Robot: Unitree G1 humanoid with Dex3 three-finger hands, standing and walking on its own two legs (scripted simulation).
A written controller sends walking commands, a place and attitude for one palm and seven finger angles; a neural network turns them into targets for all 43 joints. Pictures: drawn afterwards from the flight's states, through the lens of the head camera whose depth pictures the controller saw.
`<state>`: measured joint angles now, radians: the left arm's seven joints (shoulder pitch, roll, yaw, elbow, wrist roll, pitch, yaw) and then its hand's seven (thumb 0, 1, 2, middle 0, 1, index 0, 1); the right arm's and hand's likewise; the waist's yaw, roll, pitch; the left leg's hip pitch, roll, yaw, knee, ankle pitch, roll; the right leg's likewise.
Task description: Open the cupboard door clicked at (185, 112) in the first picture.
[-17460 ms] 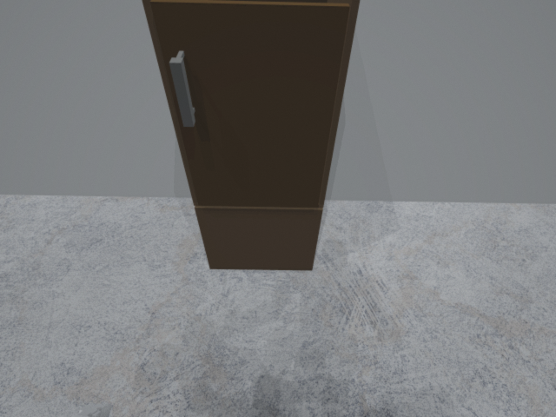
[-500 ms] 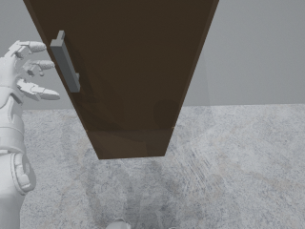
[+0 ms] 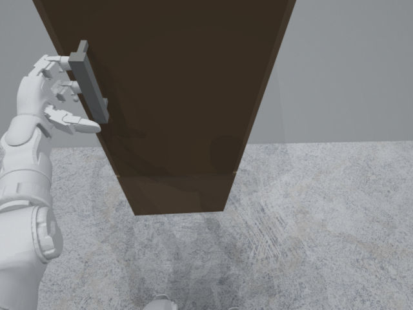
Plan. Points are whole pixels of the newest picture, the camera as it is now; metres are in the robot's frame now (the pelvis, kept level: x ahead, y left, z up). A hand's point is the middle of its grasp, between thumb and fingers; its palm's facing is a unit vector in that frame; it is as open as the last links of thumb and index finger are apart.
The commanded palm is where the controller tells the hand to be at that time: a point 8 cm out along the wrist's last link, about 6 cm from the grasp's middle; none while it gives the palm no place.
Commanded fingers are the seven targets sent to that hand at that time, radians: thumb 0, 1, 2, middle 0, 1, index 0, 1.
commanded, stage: slide the fingers in behind the handle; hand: left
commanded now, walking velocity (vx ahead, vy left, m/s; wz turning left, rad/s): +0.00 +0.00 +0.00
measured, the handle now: (93, 84) +0.52 +0.21 +0.12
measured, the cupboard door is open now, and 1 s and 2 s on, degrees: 0 0 0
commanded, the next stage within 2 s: close the thumb around the handle in 1.08 s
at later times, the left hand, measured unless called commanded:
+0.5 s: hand (90, 100) +0.48 +0.20 +0.12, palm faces +0.04 -1.00 +0.02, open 13.9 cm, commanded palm +0.45 +0.24 +0.12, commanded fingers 0.00 -0.50 0.30 -0.30 -1.20 -0.30 -1.20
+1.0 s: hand (103, 99) +0.48 +0.18 +0.12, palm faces +0.05 -1.00 +0.00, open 13.9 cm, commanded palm +0.45 +0.22 +0.12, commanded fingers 0.00 -0.50 0.30 -0.30 -1.20 -0.30 -1.20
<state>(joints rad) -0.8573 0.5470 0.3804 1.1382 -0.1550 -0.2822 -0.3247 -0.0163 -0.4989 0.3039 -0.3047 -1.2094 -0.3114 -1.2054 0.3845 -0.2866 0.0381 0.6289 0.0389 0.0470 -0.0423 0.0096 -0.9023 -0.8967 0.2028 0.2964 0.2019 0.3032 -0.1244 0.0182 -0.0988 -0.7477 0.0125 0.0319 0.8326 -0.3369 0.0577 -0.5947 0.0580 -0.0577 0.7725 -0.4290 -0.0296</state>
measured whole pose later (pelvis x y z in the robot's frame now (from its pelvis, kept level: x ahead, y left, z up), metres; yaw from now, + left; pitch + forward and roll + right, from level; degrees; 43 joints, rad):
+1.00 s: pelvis +0.00 -0.01 +0.00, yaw +1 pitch +14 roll -2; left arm -0.86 0.43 0.29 1.12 -0.16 -0.30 -0.20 -0.02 -0.50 0.30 -0.31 -1.21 -0.30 -1.22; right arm 0.39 -0.28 0.03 0.67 0.03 0.02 -0.02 0.01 -0.90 -0.90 0.20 0.30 0.20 0.30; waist -0.11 0.03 -0.10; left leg -0.74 0.01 0.02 0.84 -0.34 0.04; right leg -0.59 0.06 -0.07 0.79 -0.44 -0.05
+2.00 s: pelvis +0.00 -0.01 +0.00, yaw +1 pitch +13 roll -2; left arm -0.84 0.42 0.30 1.09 -0.16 -0.29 -0.19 0.00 0.73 0.83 -0.39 -1.35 -0.39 -1.34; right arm 0.39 -0.28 0.02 0.66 0.04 0.04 -0.02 0.01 -0.90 -0.90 0.20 0.30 0.20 0.30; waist -0.10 0.03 -0.10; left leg -0.71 0.01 0.02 0.82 -0.34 0.04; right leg -0.57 0.06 -0.06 0.78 -0.45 -0.04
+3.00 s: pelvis +0.01 -0.05 +0.02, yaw +3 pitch -1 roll +1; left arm 0.33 -0.03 -0.30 -0.28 0.01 0.10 0.48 0.00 0.66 0.71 -0.36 -1.34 -0.38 -1.35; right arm 0.15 -0.18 0.05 0.54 -0.02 0.12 0.04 0.01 -0.90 -0.90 0.20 0.30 0.20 0.30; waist -0.01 0.06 -0.09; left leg -0.37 0.00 -0.01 0.70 -0.32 -0.01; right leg -0.22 0.06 -0.08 0.68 -0.45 -0.09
